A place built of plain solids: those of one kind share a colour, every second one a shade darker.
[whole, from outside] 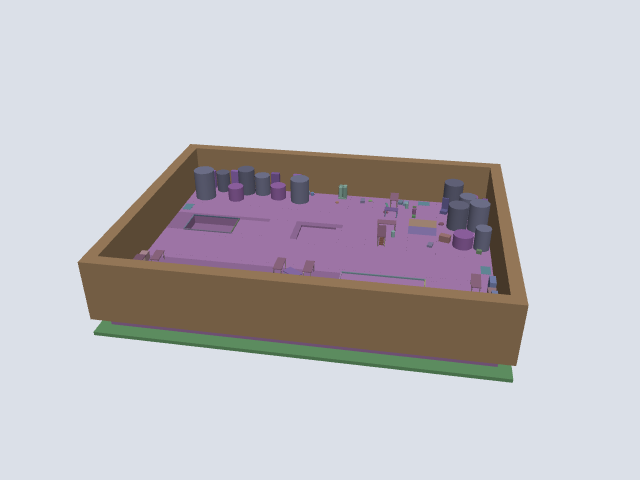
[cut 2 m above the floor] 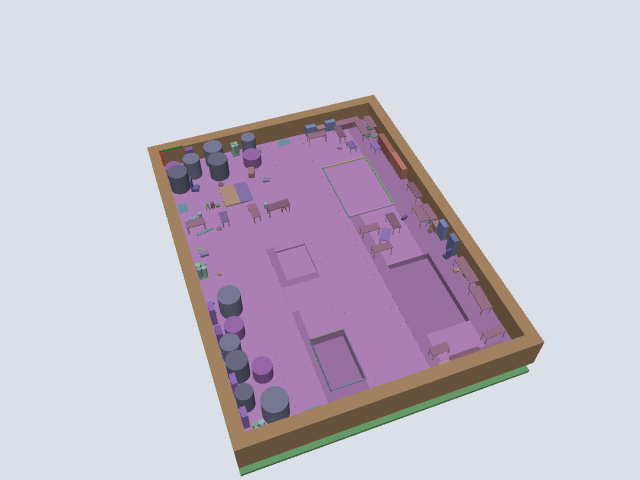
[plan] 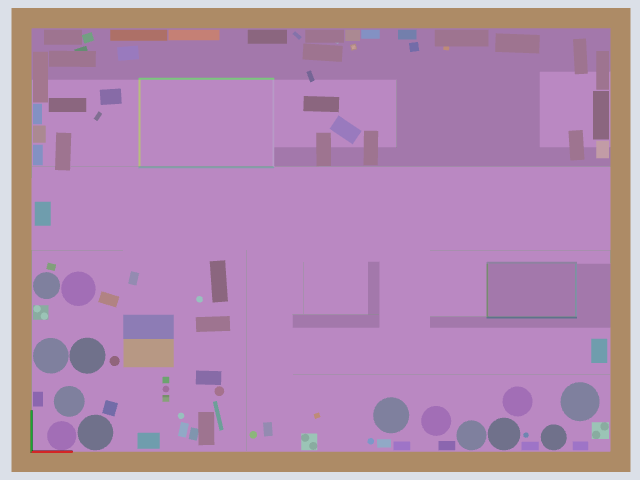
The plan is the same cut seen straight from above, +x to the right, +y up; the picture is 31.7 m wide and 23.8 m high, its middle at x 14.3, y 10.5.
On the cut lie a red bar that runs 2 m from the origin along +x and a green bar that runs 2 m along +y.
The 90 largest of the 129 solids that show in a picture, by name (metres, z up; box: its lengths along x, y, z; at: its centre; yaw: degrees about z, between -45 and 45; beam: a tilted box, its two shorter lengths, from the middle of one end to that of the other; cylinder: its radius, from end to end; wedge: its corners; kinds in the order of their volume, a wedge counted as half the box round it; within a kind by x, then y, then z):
{
 "floor_1": {"box": [4.55, 10.0, 1.0], "at": [2.27, 5.0, -0.5]},
 "floor_2": {"box": [5.4, 4.3, 2.1], "at": [2.7, 16.3, -1.05]},
 "floor_3": {"box": [2.5, 10.0, 1.0], "at": [5.8, 5.0, -0.5]},
 "floor_4": {"box": [6.54, 4.3, 2.1], "at": [8.67, 16.3, -1.05]},
 "floor_5": {"box": [3.6, 10.0, 1.0], "at": [8.85, 5.0, -0.5]},
 "floor_6": {"box": [18.1, 0.39, 2.1], "at": [9.05, 18.64, -1.05]},
 "floor_7": {"box": [2.3, 10.0, 1.0], "at": [11.8, 5.0, -0.5]},
 "floor_8": {"box": [0.55, 2.62, 2.1], "at": [13.22, 8.11, -1.05]},
 "floor_9": {"box": [28.7, 3.6, 1.0], "at": [14.35, 11.8, -0.5]},
 "floor_10": {"box": [28.7, 0.55, 2.1], "at": [14.35, 13.88, -1.05]},
 "floor_11": {"box": [28.7, 2.16, 2.1], "at": [14.35, 19.92, -1.05]},
 "floor_12": {"box": [6.16, 3.35, 2.1], "at": [15.02, 16.77, -1.05]},
 "floor_13": {"box": [3.18, 2.62, 1.93], "at": [15.09, 8.11, -1.14]},
 "floor_14": {"box": [4.3, 0.65, 2.1], "at": [15.1, 6.47, -1.05]},
 "floor_15": {"box": [4.3, 0.58, 2.1], "at": [15.1, 9.71, -1.05]},
 "floor_16": {"box": [0.57, 2.62, 2.1], "at": [16.96, 8.11, -1.05]},
 "floor_17": {"box": [2.5, 3.85, 1.0], "at": [18.5, 8.07, -0.5]},
 "floor_18": {"box": [16.76, 0.95, 2.1], "at": [20.32, 14.62, -1.05]},
 "floor_19": {"box": [15.75, 3.85, 1.0], "at": [20.82, 1.93, -0.5]},
 "floor_20": {"box": [15.75, 2.3, 1.0], "at": [20.82, 5.0, -0.5]},
 "floor_21": {"box": [2.9, 2.62, 2.1], "at": [21.2, 8.01, -1.05]},
 "floor_22": {"box": [7.1, 3.74, 1.45], "at": [21.65, 16.97, -1.38]},
 "floor_23": {"box": [8.95, 0.55, 2.1], "at": [24.23, 6.42, -1.05]},
 "floor_24": {"box": [8.95, 0.68, 2.1], "at": [24.23, 9.66, -1.05]},
 "floor_25": {"box": [4.3, 2.62, 1.34], "at": [24.8, 8.01, -1.43]},
 "floor_26": {"box": [3.5, 3.74, 2.1], "at": [26.95, 16.97, -1.05]},
 "floor_27": {"box": [1.75, 2.62, 2.1], "at": [27.82, 8.01, -1.05]},
 "wall_1": {"box": [1.0, 21.0, 5.0], "at": [-0.5, 10.5, 1.5]},
 "wall_2": {"box": [30.7, 1.0, 5.0], "at": [14.35, -0.5, 1.5]},
 "wall_3": {"box": [30.7, 1.0, 5.0], "at": [14.35, 21.5, 1.5]},
 "wall_4": {"box": [1.0, 21.0, 5.0], "at": [29.2, 10.5, 1.5]},
 "floor_base_1": {"box": [30.7, 23.0, 0.3], "at": [14.35, 10.5, -2.35]},
 "vat_1": {"cylinder": 0.67, "from": [0.74, 8.24, 0.0], "to": [0.74, 8.24, 1.93]},
 "vat_2": {"cylinder": 0.89, "from": [0.95, 4.76, 0.0], "to": [0.95, 4.76, 2.54]},
 "vat_3": {"cylinder": 0.77, "from": [1.87, 2.5, 0.0], "to": [1.87, 2.5, 2.06]},
 "vat_4": {"cylinder": 0.9, "from": [2.77, 4.76, 0.0], "to": [2.77, 4.76, 2.21]},
 "vat_5": {"cylinder": 0.89, "from": [3.17, 0.95, 0.0], "to": [3.17, 0.95, 2.63]},
 "vat_6": {"cylinder": 0.9, "from": [17.83, 1.81, 0.0], "to": [17.83, 1.81, 2.3]},
 "vat_7": {"cylinder": 0.74, "from": [21.81, 0.81, 0.0], "to": [21.81, 0.81, 1.93]},
 "vat_8": {"cylinder": 0.81, "from": [23.43, 0.88, 0.0], "to": [23.43, 0.88, 2.51]},
 "vat_9": {"cylinder": 0.65, "from": [25.89, 0.71, 0.0], "to": [25.89, 0.71, 1.92]},
 "vat_10": {"cylinder": 0.97, "from": [27.2, 2.48, 0.0], "to": [27.2, 2.48, 2.8]},
 "tank_low_1": {"cylinder": 0.72, "from": [1.5, 0.8, 0.0], "to": [1.5, 0.8, 1.22]},
 "tank_low_2": {"cylinder": 0.85, "from": [2.32, 8.08, 0.0], "to": [2.32, 8.08, 1.14]},
 "tank_low_3": {"cylinder": 0.74, "from": [20.06, 1.53, 0.0], "to": [20.06, 1.53, 1.3]},
 "tank_low_4": {"cylinder": 0.74, "from": [24.1, 2.5, 0.0], "to": [24.1, 2.5, 1.34]},
 "bar_rack_1": {"box": [2.83, 0.55, 1.22], "at": [5.32, 20.66, 0.61]},
 "bar_rack_2": {"box": [2.52, 0.52, 1.27], "at": [8.05, 20.67, 0.64]},
 "control_cabinet_1": {"box": [0.49, 0.73, 1.84], "at": [0.32, 2.61, 0.92]},
 "control_cabinet_2": {"box": [0.83, 0.44, 2.0], "at": [18.36, 0.29, 1.0]},
 "control_cabinet_3": {"box": [0.83, 0.47, 2.02], "at": [20.59, 0.3, 1.01]},
 "control_cabinet_4": {"box": [0.85, 0.43, 1.97], "at": [24.72, 0.28, 0.98]},
 "control_cabinet_5": {"box": [0.77, 0.44, 1.79], "at": [27.22, 0.29, 0.9]},
 "tool_cabinet_1": {"box": [0.45, 1.02, 1.08], "at": [0.29, 16.75, 0.54]},
 "tool_cabinet_2": {"box": [0.49, 1.02, 1.06], "at": [0.32, 14.71, 0.53]},
 "tool_cabinet_3": {"box": [0.92, 0.45, 1.74], "at": [16.8, 20.7, 0.87]},
 "tool_cabinet_4": {"box": [0.92, 0.49, 1.92], "at": [18.62, 20.68, 0.96]},
 "keg_stack_1": {"cylinder": 0.18, "from": [0.28, 6.73, 0.14], "to": [0.28, 6.73, 1.19]},
 "keg_stack_2": {"cylinder": 0.18, "from": [0.28, 7.09, 0.14], "to": [0.28, 7.09, 1.19]},
 "keg_stack_3": {"box": [0.77, 0.72, 0.19], "at": [0.46, 6.91, 0.05]},
 "keg_stack_4": {"cylinder": 0.18, "from": [0.64, 6.73, 0.14], "to": [0.64, 6.73, 1.19]},
 "keg_stack_5": {"cylinder": 0.18, "from": [0.64, 7.09, 0.14], "to": [0.64, 7.09, 1.19]},
 "keg_stack_6": {"cylinder": 0.2, "from": [13.56, 0.29, 0.14], "to": [13.56, 0.29, 1.21]},
 "keg_stack_7": {"cylinder": 0.2, "from": [13.56, 0.69, 0.14], "to": [13.56, 0.69, 1.21]},
 "keg_stack_8": {"box": [0.8, 0.84, 0.19], "at": [13.77, 0.49, 0.05]},
 "keg_stack_9": {"cylinder": 0.2, "from": [13.96, 0.29, 0.14], "to": [13.96, 0.29, 1.21]},
 "keg_stack_10": {"cylinder": 0.2, "from": [13.96, 0.69, 0.14], "to": [13.96, 0.69, 1.21]},
 "keg_stack_11": {"cylinder": 0.21, "from": [27.99, 0.84, 0.14], "to": [27.99, 0.84, 1.09]},
 "keg_stack_12": {"cylinder": 0.21, "from": [27.99, 1.26, 0.14], "to": [27.99, 1.26, 1.09]},
 "keg_stack_13": {"box": [0.86, 0.84, 0.19], "at": [28.2, 1.05, 0.05]},
 "keg_stack_14": {"cylinder": 0.21, "from": [28.41, 0.84, 0.14], "to": [28.41, 0.84, 1.09]},
 "keg_stack_15": {"cylinder": 0.21, "from": [28.41, 1.26, 0.14], "to": [28.41, 1.26, 1.09]},
 "board_stack_1": {"box": [0.74, 2.52, 0.69], "at": [0.44, 18.57, 0.34]},
 "offcut_bin_1": {"box": [0.63, 0.85, 0.73], "at": [0.39, 15.75, 0.36]},
 "offcut_bin_2": {"box": [0.73, 0.56, 0.78], "at": [15.92, 20.65, 0.39]},
 "offcut_bin_3": {"box": [0.63, 0.87, 0.7], "at": [28.32, 14.99, 0.35]},
 "workbench_top_1": {"box": [0.75, 1.86, 0.07], "at": [1.56, 14.89, 0.9], "yaw": -1.8},
 "workbench_top_2": {"box": [1.89, 0.75, 0.07], "at": [1.56, 20.55, 0.87]},
 "workbench_top_3": {"box": [2.32, 0.79, 0.07], "at": [2.03, 19.48, 0.84], "yaw": -0.4},
 "workbench_top_4": {"box": [0.77, 2.05, 0.06], "at": [9.28, 8.45, 0.96], "yaw": 3.9},
 "workbench_top_5": {"box": [1.96, 0.8, 0.07], "at": [14.43, 19.79, 0.88], "yaw": -3.7},
 "workbench_top_6": {"box": [2.68, 0.84, 0.07], "at": [21.32, 20.51, 0.93]},
 "workbench_top_7": {"box": [2.19, 0.92, 0.07], "at": [24.09, 20.25, 0.85], "yaw": -2.1},
 "workbench_top_8": {"box": [0.79, 2.4, 0.07], "at": [28.23, 16.69, 0.86]},
 "step_hump_1": {"box": [2.5, 1.4, 0.2], "at": [5.8, 4.89, 0.05]},
 "pump_skid_1": {"box": [0.93, 0.56, 0.58], "at": [3.83, 7.56, 0.29], "yaw": -17.0},
 "ramp_hump_ramp_1": {"wedge": [[4.55, 5.59, -0.05], [4.55, 5.59, 0.15], [4.55, 6.79, -0.05], [4.55, 6.79, 0.0], [7.05, 5.59, -0.05], [7.05, 5.59, 0.15], [7.05, 6.79, -0.05], [7.05, 6.79, 0.0]]},
 "hand_truck_1": {"box": [0.63, 0.68, 0.3], "at": [3.89, 2.16, 0.15], "yaw": -15.6},
 "low_kerb92N_1": {"box": [6.73, 0.1, 0.17], "at": [8.67, 18.5, 0.04]},
 "low_kerb92S_1": {"box": [6.73, 0.1, 0.17], "at": [8.67, 14.1, 0.04]}
}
